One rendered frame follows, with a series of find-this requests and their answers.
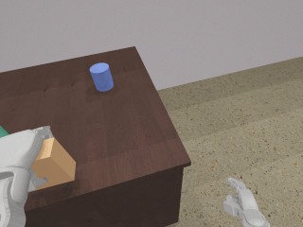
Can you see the right robot forearm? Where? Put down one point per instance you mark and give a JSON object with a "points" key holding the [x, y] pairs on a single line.
{"points": [[253, 218]]}

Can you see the sponge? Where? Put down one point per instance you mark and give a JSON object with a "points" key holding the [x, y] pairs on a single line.
{"points": [[54, 163]]}

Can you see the left robot forearm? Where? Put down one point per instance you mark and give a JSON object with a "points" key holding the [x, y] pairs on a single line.
{"points": [[14, 183]]}

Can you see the table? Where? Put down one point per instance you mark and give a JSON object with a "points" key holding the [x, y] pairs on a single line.
{"points": [[129, 157]]}

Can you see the right robot hand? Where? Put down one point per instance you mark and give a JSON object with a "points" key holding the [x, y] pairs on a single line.
{"points": [[234, 205]]}

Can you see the left robot hand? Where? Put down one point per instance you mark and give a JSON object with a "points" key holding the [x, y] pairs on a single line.
{"points": [[20, 149]]}

